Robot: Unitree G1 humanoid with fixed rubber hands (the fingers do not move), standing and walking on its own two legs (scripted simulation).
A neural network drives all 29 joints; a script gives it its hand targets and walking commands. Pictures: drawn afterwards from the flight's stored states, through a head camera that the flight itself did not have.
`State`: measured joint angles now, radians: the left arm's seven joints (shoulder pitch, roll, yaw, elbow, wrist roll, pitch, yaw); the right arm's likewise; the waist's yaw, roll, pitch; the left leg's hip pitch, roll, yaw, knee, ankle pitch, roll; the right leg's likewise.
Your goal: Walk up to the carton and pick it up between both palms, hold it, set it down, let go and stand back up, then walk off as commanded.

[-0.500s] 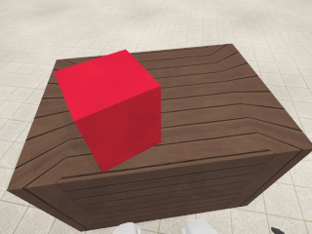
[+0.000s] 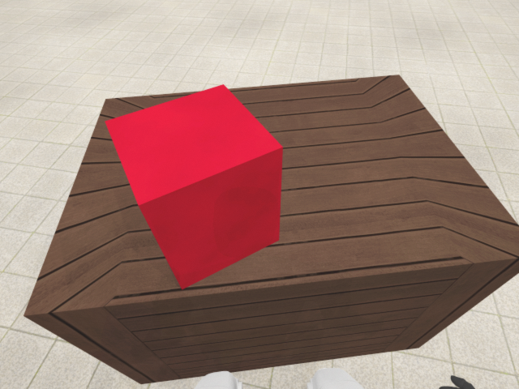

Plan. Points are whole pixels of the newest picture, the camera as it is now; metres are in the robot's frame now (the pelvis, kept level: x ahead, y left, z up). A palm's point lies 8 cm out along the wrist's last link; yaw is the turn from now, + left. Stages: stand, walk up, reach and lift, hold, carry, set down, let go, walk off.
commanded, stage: walk up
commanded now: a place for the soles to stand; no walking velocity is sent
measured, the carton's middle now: (202, 188) +0.43 +0.12 +0.05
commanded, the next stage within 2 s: none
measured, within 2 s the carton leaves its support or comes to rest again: neither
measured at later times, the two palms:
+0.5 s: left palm out of the picture -0.01 +0.38 -0.11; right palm out of the picture +0.05 -0.24 -0.13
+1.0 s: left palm out of the picture -0.03 +0.51 -0.10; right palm out of the picture -0.03 -0.11 -0.08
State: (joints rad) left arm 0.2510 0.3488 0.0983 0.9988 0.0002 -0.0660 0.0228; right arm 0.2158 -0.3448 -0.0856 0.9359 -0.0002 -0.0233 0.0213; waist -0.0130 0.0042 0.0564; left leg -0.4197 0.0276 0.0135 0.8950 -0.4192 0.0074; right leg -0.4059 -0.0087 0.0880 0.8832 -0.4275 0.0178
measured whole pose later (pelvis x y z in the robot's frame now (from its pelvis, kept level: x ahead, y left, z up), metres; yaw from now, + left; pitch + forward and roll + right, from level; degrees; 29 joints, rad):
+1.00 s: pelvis -0.10 +0.20 +0.02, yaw -2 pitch -1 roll -2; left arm 0.20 0.35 0.10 1.01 0.00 -0.02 0.06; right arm 0.16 -0.35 -0.11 0.90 0.00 -0.03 0.00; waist -0.03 0.01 0.11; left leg -0.42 -0.09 0.12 0.72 -0.31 0.07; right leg -0.46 0.07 0.10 0.98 -0.48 0.03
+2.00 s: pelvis -0.08 +0.12 -0.01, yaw -5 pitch -4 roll +0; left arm 0.18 0.38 0.10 0.94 0.00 -0.03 0.00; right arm 0.27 -0.34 -0.07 0.98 0.00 -0.03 -0.04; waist 0.01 0.01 0.14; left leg -0.43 0.00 -0.04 0.92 -0.45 0.00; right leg -0.42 -0.01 0.07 0.95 -0.47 0.02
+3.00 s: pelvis -0.12 +0.18 +0.00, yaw +0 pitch -4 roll +0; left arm 0.16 0.38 0.10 1.00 0.00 -0.02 0.03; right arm 0.17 -0.34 -0.07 0.98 0.00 0.01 -0.02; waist 0.01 0.02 0.17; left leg -0.38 -0.03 -0.08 0.89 -0.50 0.00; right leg -0.39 -0.05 0.06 0.88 -0.42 0.02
